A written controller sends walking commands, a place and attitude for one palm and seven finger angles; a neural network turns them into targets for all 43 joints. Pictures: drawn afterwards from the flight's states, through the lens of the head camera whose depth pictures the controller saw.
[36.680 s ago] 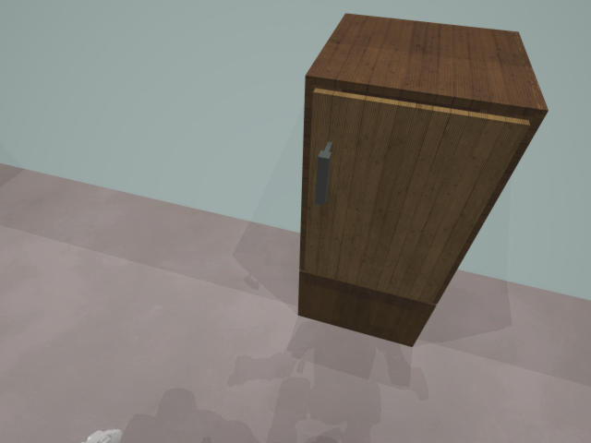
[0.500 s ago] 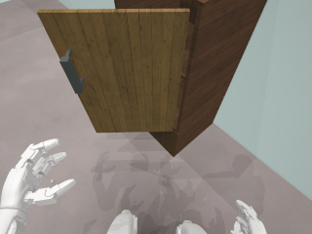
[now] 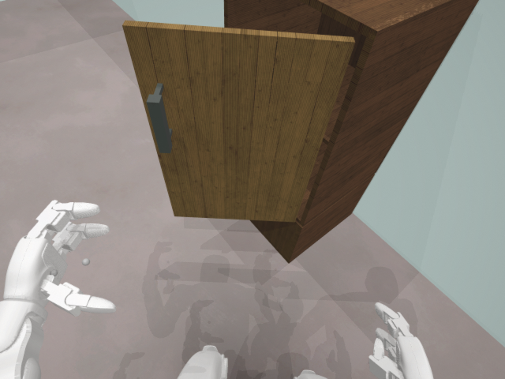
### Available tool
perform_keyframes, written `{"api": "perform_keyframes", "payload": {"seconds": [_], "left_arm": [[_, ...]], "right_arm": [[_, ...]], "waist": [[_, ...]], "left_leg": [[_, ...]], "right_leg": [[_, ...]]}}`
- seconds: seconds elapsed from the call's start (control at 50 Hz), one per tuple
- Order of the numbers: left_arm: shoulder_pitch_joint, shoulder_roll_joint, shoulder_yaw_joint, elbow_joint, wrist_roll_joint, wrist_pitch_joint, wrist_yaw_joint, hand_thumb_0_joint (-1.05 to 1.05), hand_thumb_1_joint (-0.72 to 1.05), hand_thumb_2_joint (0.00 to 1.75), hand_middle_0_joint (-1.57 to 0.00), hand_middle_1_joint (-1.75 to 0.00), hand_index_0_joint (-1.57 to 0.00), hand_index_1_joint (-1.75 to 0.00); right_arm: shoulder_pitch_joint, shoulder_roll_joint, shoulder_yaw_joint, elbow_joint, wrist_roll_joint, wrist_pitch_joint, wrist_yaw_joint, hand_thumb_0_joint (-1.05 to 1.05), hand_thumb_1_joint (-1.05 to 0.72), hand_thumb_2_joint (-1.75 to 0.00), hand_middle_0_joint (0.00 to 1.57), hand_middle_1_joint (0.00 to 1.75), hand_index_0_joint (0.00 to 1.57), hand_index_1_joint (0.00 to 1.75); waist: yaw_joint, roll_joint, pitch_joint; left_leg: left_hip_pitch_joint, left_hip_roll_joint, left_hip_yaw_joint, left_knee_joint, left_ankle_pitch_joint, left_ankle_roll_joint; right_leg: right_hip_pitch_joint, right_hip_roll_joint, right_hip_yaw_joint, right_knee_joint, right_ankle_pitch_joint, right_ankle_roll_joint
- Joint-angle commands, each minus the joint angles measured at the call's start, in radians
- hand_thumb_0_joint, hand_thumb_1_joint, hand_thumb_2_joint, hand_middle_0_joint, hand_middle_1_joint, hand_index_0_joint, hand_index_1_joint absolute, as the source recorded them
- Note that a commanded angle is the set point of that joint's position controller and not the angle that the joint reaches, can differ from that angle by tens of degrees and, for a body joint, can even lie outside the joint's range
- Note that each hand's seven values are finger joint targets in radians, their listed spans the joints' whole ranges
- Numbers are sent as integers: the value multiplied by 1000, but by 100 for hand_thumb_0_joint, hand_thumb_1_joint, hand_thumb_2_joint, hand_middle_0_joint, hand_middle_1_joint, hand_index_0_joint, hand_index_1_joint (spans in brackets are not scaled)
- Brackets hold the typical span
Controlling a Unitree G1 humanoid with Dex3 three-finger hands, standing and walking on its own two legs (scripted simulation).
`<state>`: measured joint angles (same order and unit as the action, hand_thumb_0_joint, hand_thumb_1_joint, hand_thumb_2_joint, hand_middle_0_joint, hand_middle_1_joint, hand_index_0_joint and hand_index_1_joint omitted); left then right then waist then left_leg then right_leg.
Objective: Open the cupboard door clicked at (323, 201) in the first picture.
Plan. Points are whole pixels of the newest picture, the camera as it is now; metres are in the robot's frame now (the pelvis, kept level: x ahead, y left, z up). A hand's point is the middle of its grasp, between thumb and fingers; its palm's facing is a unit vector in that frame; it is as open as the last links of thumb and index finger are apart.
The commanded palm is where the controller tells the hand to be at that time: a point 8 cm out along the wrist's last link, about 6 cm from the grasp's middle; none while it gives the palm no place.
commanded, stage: raise the hand with hooked fingers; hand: left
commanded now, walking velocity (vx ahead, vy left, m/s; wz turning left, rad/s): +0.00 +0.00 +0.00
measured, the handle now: (162, 119) +0.57 +0.23 +0.05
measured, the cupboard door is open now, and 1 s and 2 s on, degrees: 50 50 50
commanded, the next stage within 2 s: move the hooked fingers beside the handle in 0.76 s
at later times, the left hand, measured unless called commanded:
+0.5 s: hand (94, 234) +0.30 +0.26 +0.06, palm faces +0.04 -1.00 -0.04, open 14.0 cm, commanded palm +0.27 +0.31 +0.06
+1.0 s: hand (105, 232) +0.31 +0.25 +0.06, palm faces +0.08 -1.00 -0.04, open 14.0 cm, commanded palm +0.29 +0.30 +0.06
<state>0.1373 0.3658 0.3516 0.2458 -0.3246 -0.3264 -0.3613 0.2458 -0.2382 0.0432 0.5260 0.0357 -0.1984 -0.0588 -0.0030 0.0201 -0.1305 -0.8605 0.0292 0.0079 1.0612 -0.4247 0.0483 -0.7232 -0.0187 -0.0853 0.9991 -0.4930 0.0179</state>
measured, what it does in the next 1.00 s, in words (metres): stands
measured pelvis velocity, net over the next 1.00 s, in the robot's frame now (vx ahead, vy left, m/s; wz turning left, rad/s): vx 0.00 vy -0.03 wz -0.01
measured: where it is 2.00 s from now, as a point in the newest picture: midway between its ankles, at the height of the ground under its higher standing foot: outside the picture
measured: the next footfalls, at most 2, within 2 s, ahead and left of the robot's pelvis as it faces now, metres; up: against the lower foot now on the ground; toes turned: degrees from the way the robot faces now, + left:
none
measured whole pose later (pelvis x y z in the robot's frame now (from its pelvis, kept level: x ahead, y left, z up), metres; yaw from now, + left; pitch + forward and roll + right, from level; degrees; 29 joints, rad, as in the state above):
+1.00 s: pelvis +0.00 -0.03 +0.00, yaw +0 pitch +13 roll -2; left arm -0.09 0.42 0.45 0.53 -0.34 -0.35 -0.47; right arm 0.26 -0.27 0.04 0.56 0.04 -0.14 -0.08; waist -0.01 0.02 -0.11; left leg -0.85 0.06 -0.01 1.05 -0.43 0.00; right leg -0.73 0.01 -0.09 1.02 -0.51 -0.03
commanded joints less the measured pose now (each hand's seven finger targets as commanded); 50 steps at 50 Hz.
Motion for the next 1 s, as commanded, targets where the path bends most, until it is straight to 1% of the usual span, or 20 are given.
{"api": "perform_keyframes", "payload": {"seconds": [0.0,0.06,0.1,0.12,0.16,0.24,0.32,0.36,0.4,0.42,0.48,0.5,0.52,0.56,0.58,0.6,0.84,0.86,0.9,0.98], "left_arm": [[-225,199,71,-183,-17,-23,-47,0,-50,30,-30,-120,-30,-120],[-274,242,124,-220,-28,-72,-40,0,-50,30,-30,-120,-30,-120],[-288,276,158,-206,-31,-93,-33,0,-50,30,-30,-120,-30,-120],[-292,268,154,-183,-28,-96,-35,0,-50,30,-30,-120,-30,-120],[-300,256,142,-119,-28,-83,-48,0,-50,30,-30,-120,-30,-120],[-310,275,143,-38,-32,-20,-97,0,-50,30,-30,-120,-30,-120],[-257,245,130,-15,-55,8,-125,0,-50,30,-30,-120,-30,-120],[-273,252,144,-34,-62,-9,-117,0,-50,30,-30,-120,-30,-120],[-295,287,174,-61,-59,-43,-96,0,-50,30,-30,-120,-30,-120],[-298,282,175,-64,-57,-57,-89,0,-50,30,-30,-120,-30,-120],[-310,277,172,-77,-47,-93,-69,0,-50,30,-30,-120,-30,-120],[-309,296,183,-72,-44,-96,-67,0,-50,30,-30,-120,-30,-120],[-303,282,171,-61,-41,-93,-71,0,-50,30,-30,-120,-30,-120],[-297,277,165,-58,-44,-88,-77,0,-50,30,-30,-120,-30,-120],[-297,278,160,-66,-43,-86,-81,0,-50,30,-30,-120,-30,-120],[-296,286,164,-61,-48,-81,-86,0,-50,30,-30,-120,-30,-120],[-324,265,151,8,-57,-72,-99,0,-50,30,-30,-120,-30,-120],[-364,300,179,29,-55,-72,-97,0,-50,30,-30,-120,-30,-120],[-458,350,199,63,-45,-81,-101,0,-50,30,-30,-120,-30,-120],[-587,360,187,116,-34,-100,-122,0,-50,30,-30,-120,-30,-120]], "right_arm": [[15,-194,-85,-126,6,-37,-31,0,-90,-90,20,30,20,30],[12,-185,-81,-116,-1,-43,-33,0,-90,-90,20,30,20,30],[17,-185,-78,-101,-7,-42,-34,0,-90,-90,20,30,20,30],[17,-185,-77,-100,-6,-39,-33,0,-90,-90,20,30,20,30],[12,-186,-76,-92,-2,-32,-33,0,-90,-90,20,30,20,30],[31,-198,-82,-94,6,-19,-35,0,-90,-90,20,30,20,30],[34,-195,-85,-113,8,-15,-27,0,-90,-90,20,30,20,30],[35,-197,-91,-113,6,-12,-23,0,-90,-90,20,30,20,30],[37,-197,-92,-112,1,-12,-21,0,-90,-90,20,30,20,30],[35,-193,-91,-111,0,-10,-17,0,-90,-90,20,30,20,30],[37,-190,-93,-106,-1,-6,-16,0,-90,-90,20,30,20,30],[42,-191,-92,-102,-3,-4,-15,0,-90,-90,20,30,20,30],[38,-189,-90,-103,-1,0,-15,0,-90,-90,20,30,20,30],[34,-188,-91,-104,2,5,-17,0,-90,-90,20,30,20,30],[31,-188,-91,-106,4,5,-19,0,-90,-90,20,30,20,30],[35,-189,-90,-105,3,5,-20,0,-90,-90,20,30,20,30],[20,-180,-80,-104,9,11,-28,0,-90,-90,20,30,20,30],[23,-185,-81,-93,8,13,-32,0,-90,-90,20,30,20,30],[29,-188,-76,-76,8,18,-39,0,-90,-90,20,30,20,30],[28,-186,-74,-59,8,13,-47,0,-90,-90,20,30,20,30]], "waist": [[-20,90,-182],[-4,112,-243],[0,133,-245],[-1,131,-246],[-6,139,-210],[-4,121,-239],[7,73,-233],[0,42,-229],[6,56,-227],[7,89,-236],[3,107,-237],[1,100,-240],[-1,114,-243],[-4,91,-246],[-1,119,-250],[-6,89,-247],[-13,37,-210],[-19,8,-207],[-33,25,-185],[-39,73,-220]], "left_leg": [[324,2,-112,-242,68,-41],[396,6,-125,-244,139,-53],[408,6,-123,-235,175,-58],[407,8,-123,-238,177,-60],[384,6,-119,-245,141,-58],[391,4,-100,-240,212,-51],[363,-5,-76,-226,259,-41],[346,-8,-70,-215,250,-35],[337,-7,-71,-207,255,-37],[345,-9,-64,-209,251,-38],[348,-6,-65,-207,236,-38],[338,-7,-61,-199,233,-35],[338,-9,-54,-201,227,-33],[328,-10,-49,-199,209,-29],[327,-11,-47,-200,214,-29],[317,-11,-46,-193,212,-24],[239,-19,-22,-164,165,-17],[219,-17,-22,-152,162,-16],[186,-13,-21,-131,145,-15],[198,-11,-21,-121,137,-15]], "right_leg": [[-54,62,-7,-127,99,-48],[-52,63,-8,-121,118,-53],[-52,66,-5,-116,134,-56],[-56,63,-7,-117,131,-54],[-57,60,-6,-126,120,-53],[-23,59,-3,-147,164,-50],[16,63,-4,-159,211,-48],[11,65,0,-159,216,-45],[14,67,5,-146,212,-51],[9,66,8,-146,208,-49],[-4,63,12,-139,191,-49],[6,64,18,-138,195,-49],[9,63,20,-143,196,-47],[23,62,26,-153,193,-43],[29,60,28,-153,198,-45],[36,63,32,-155,203,-44],[60,53,75,-177,188,-29],[64,51,86,-178,185,-26],[47,49,105,-176,153,-28],[33,46,113,-167,139,-31]]}}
